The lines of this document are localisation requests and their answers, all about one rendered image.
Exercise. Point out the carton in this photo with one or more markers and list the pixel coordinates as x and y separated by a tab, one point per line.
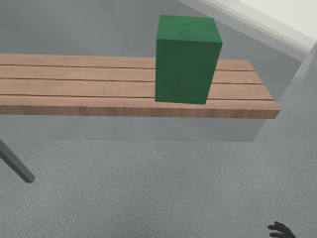
187	52

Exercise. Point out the robot right hand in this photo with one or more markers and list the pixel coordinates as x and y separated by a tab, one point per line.
281	228

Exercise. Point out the table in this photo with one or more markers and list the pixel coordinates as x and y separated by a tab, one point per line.
60	85

